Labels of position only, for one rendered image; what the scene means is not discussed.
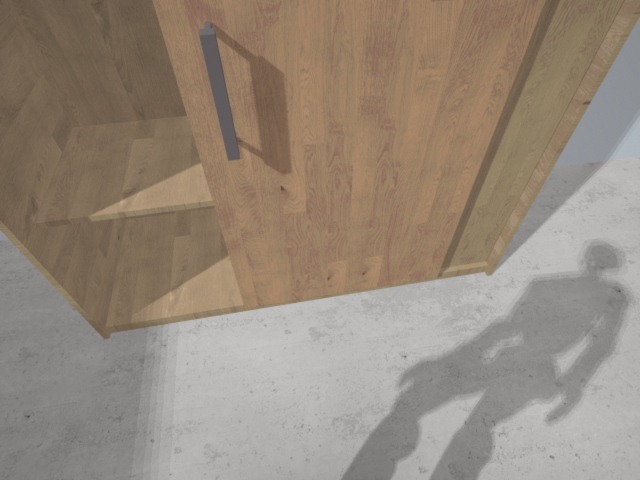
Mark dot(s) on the handle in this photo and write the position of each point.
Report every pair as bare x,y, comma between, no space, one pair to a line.
217,81

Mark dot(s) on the wardrobe door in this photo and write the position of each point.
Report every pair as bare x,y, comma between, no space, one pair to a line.
564,42
361,127

